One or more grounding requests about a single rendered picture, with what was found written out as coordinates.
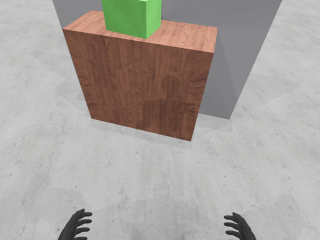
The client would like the pedestal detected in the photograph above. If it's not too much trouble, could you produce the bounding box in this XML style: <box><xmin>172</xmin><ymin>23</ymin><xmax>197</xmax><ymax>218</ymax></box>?
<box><xmin>62</xmin><ymin>10</ymin><xmax>218</xmax><ymax>142</ymax></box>

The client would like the carton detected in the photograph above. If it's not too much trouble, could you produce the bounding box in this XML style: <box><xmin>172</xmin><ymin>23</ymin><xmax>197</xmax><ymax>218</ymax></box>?
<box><xmin>101</xmin><ymin>0</ymin><xmax>162</xmax><ymax>39</ymax></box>

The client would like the robot right hand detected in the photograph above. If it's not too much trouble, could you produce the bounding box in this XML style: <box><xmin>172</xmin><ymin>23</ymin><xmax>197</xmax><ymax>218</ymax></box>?
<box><xmin>224</xmin><ymin>212</ymin><xmax>257</xmax><ymax>240</ymax></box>

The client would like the robot left hand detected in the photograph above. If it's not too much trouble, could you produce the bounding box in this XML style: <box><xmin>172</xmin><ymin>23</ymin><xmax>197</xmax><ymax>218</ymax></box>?
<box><xmin>58</xmin><ymin>208</ymin><xmax>93</xmax><ymax>240</ymax></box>

